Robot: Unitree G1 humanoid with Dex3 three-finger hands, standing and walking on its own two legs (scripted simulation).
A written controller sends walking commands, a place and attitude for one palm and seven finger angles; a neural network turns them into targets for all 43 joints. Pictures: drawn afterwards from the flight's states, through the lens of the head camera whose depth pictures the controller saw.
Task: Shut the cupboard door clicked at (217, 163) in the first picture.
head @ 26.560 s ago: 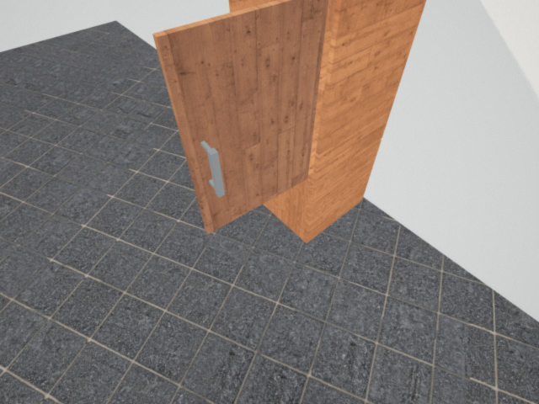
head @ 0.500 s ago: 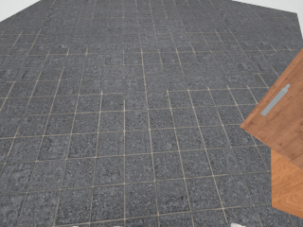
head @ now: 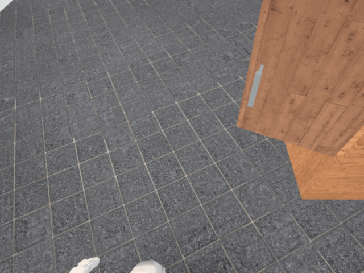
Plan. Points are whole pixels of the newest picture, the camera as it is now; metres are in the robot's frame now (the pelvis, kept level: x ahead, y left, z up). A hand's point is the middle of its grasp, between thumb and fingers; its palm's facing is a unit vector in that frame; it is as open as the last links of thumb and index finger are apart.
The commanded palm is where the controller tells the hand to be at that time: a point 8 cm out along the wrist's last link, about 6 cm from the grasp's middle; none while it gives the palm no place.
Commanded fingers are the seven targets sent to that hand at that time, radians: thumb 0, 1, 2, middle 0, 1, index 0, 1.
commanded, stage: turn to face it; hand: left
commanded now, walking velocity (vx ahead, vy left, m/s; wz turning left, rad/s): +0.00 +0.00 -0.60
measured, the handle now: (255, 86) +0.70 -0.22 -0.06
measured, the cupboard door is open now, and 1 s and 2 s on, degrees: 65 65 65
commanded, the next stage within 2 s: take the last steps up to it in 0.58 s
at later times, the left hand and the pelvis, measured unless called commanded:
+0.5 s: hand (103, 269) +0.15 +0.23 -0.17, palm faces -0.19 -0.96 -0.21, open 7.4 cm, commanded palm none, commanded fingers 0.00 0.90 0.90 -0.20 -0.30 -0.20 -0.30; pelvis +0.04 +0.03 +0.01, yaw -15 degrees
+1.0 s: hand (141, 259) +0.17 +0.13 -0.15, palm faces -0.36 -0.91 -0.21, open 7.4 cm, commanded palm none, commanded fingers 0.00 0.90 0.90 -0.20 -0.30 -0.20 -0.30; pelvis +0.06 -0.03 +0.01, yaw -22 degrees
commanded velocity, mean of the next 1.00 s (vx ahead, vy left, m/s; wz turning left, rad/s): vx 0.10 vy -0.04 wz -0.32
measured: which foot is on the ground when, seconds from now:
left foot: up 0.00-0.36, down 0.38-0.78, up 0.80-1.00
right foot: down 0.00-0.38, up 0.40-0.76, down 0.78-1.00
